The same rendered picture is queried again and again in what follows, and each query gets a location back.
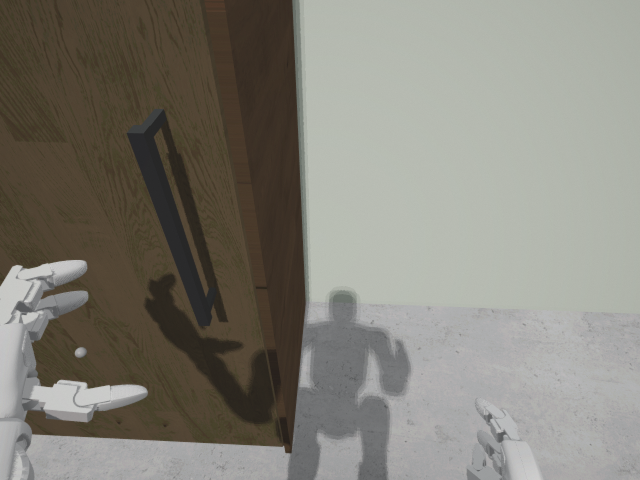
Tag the left robot hand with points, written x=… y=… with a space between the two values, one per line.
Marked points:
x=23 y=319

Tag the right robot hand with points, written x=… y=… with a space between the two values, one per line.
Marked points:
x=513 y=459

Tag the wardrobe door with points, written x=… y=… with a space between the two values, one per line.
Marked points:
x=75 y=76

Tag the handle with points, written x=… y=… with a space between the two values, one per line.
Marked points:
x=142 y=140

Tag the left robot forearm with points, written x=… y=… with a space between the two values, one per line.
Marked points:
x=15 y=439

